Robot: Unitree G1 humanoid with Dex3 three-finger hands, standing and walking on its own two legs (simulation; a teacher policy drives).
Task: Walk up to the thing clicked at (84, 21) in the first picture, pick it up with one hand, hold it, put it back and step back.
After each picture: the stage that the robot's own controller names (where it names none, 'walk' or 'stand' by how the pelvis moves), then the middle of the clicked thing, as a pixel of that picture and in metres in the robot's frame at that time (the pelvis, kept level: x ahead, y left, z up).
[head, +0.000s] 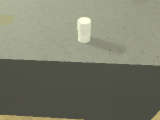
stand; (84, 30) +0.68 -0.01 +0.01
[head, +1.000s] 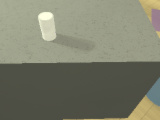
walk; (47, 26) +0.63 +0.18 +0.04
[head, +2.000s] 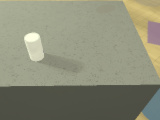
stand; (34, 47) +0.55 +0.22 +0.02
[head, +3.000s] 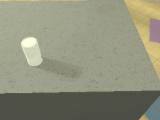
stand; (32, 52) +0.52 +0.22 +0.01
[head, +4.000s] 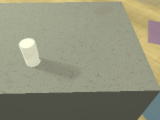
stand; (30, 53) +0.52 +0.24 +0.01
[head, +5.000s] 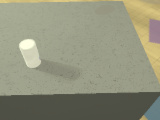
stand; (30, 53) +0.51 +0.23 +0.01
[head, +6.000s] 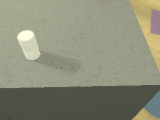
rise first; (29, 45) +0.52 +0.24 +0.01
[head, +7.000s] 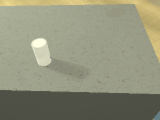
go down; (41, 52) +0.53 +0.22 +0.01
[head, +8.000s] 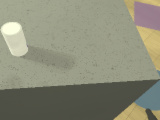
go down; (15, 40) +0.52 +0.21 +0.04
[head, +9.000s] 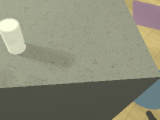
approach; (13, 37) +0.52 +0.21 +0.05
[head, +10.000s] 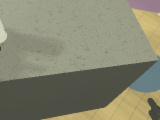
close in; out of the picture +0.52 +0.23 +0.09
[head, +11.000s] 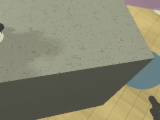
lift; out of the picture +0.52 +0.23 +0.09
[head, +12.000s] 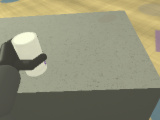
lift; (30, 54) +0.34 +0.16 +0.21
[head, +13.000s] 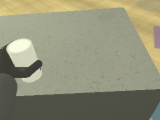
hold; (26, 61) +0.34 +0.17 +0.19
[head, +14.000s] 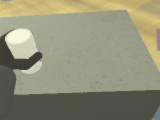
hold; (25, 52) +0.34 +0.17 +0.22
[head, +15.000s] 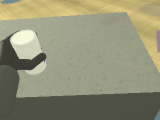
hold; (30, 53) +0.34 +0.16 +0.22
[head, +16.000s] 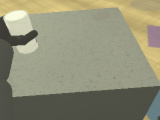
crouch; (22, 32) +0.42 +0.18 +0.24
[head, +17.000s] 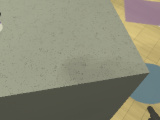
lower; out of the picture +0.52 +0.23 +0.18
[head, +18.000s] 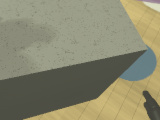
lower; out of the picture +0.55 +0.22 +0.10
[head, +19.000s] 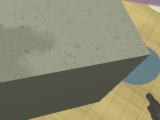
lower; out of the picture +0.53 +0.23 +0.09
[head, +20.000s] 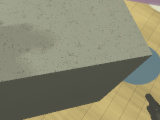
lower; out of the picture +0.54 +0.24 +0.09
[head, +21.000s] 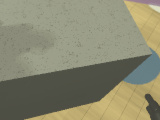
lower; out of the picture +0.54 +0.24 +0.09
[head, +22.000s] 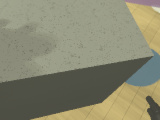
open; out of the picture +0.53 +0.23 +0.09
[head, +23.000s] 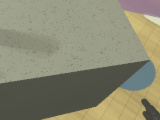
sink last; out of the picture +0.53 +0.23 +0.08
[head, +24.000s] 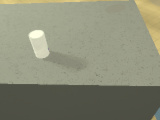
sink last; (39, 44) +0.56 +0.23 +0.06
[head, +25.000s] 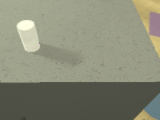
stand; (29, 36) +0.54 +0.22 +0.06
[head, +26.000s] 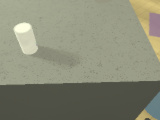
stand; (26, 39) +0.54 +0.23 +0.07
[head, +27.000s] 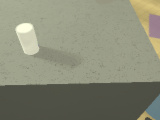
stand; (28, 39) +0.54 +0.22 +0.07
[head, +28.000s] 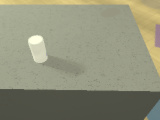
stand; (38, 49) +0.55 +0.21 +0.01
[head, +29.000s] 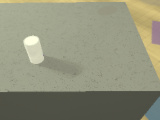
stand; (34, 50) +0.54 +0.23 +0.01
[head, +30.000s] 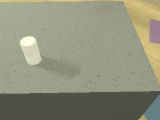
stand; (31, 51) +0.53 +0.23 +0.01
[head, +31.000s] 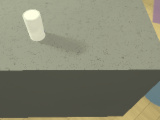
walk; (34, 26) +0.58 +0.19 +0.03
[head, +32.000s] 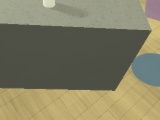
walk; out of the picture +0.85 +0.18 +0.02
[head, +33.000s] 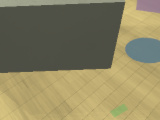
stand; out of the picture +1.17 +0.29 +0.03
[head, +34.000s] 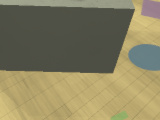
stand; out of the picture +1.14 +0.20 +0.02
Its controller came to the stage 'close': yes
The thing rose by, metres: 0.21
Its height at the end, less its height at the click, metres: +0.00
